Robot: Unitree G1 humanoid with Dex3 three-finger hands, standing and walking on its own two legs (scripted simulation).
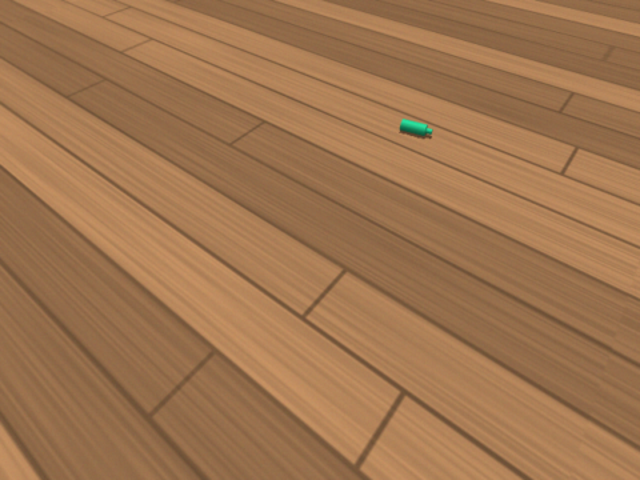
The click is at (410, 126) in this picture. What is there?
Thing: lying bottle
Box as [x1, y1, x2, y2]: [400, 119, 432, 135]
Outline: 402,119 400,125 400,129 421,135 424,135 425,133 431,133 432,129 427,128 426,124
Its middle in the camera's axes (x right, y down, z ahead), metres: +0.52 -0.61 +2.09
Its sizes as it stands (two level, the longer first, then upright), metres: 0.167 0.061 0.061
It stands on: the floor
